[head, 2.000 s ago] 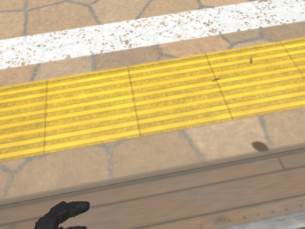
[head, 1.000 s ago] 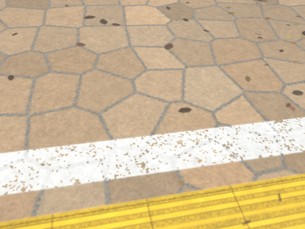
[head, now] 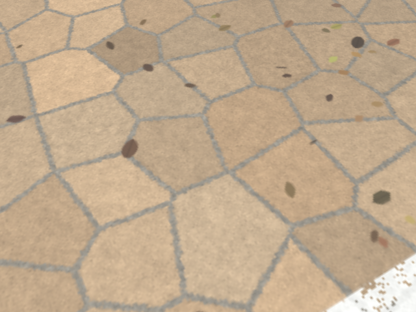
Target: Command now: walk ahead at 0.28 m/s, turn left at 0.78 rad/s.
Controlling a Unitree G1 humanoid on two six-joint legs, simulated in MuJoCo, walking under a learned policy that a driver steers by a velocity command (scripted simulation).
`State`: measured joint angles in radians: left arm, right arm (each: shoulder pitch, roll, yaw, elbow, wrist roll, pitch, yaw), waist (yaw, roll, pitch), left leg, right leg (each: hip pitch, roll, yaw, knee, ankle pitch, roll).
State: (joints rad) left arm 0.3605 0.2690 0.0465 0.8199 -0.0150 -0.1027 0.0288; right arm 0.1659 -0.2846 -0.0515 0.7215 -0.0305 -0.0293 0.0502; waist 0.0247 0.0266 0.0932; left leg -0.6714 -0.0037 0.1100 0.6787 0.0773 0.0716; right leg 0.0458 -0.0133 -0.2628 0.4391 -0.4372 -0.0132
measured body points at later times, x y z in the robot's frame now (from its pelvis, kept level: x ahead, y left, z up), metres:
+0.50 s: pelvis +0.18 +0.00 +0.02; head +0.20 +0.04 +0.46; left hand +0.22 +0.32 -0.09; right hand +0.39 -0.25 -0.07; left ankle +0.22 +0.04 -0.73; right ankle +0.34 -0.15 -0.66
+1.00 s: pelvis +0.27 -0.05 +0.02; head +0.31 -0.04 +0.47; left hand +0.14 +0.23 -0.06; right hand +0.58 -0.14 -0.11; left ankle +0.14 +0.02 -0.63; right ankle +0.36 -0.09 -0.73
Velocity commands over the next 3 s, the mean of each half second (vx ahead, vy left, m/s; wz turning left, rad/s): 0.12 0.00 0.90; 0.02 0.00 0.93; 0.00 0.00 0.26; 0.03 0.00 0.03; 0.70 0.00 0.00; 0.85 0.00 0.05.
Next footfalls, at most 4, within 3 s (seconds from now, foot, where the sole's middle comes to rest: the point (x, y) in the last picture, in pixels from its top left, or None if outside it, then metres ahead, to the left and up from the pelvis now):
0.04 left None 0.26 0.04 -0.76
0.74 right None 0.38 -0.06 -0.76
1.22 left None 0.19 0.03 -0.76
1.56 right None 0.38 -0.08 -0.76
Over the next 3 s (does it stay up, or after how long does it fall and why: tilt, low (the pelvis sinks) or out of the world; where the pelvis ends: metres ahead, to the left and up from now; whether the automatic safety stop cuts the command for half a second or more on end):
stays up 0.55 0.50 0.01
